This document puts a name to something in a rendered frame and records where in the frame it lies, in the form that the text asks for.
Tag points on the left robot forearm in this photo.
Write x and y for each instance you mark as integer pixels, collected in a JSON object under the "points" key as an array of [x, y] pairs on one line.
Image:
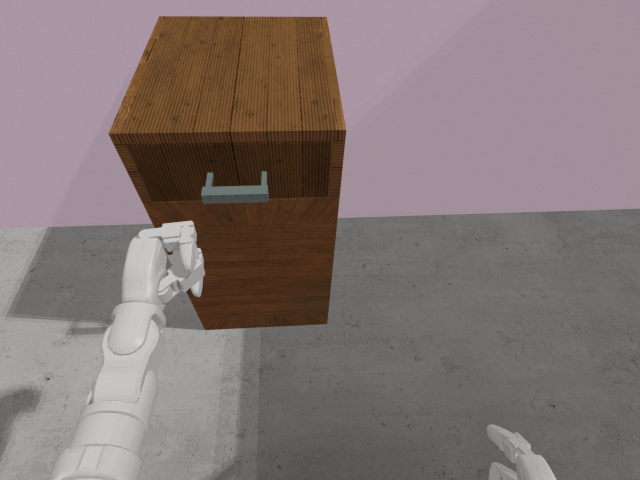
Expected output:
{"points": [[110, 430]]}

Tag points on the robot left hand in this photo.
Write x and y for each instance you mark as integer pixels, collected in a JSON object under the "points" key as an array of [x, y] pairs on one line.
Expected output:
{"points": [[147, 263]]}

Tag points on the cabinet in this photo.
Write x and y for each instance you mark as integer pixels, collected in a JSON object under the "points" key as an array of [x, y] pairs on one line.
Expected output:
{"points": [[206, 79]]}

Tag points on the drawer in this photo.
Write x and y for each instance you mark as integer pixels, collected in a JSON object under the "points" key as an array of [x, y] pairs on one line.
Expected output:
{"points": [[178, 171]]}

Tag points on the handle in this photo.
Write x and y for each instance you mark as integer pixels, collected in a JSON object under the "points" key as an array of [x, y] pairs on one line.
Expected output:
{"points": [[234, 194]]}

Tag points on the robot right hand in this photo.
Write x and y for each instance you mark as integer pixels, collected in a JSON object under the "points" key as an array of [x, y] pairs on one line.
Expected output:
{"points": [[529, 466]]}

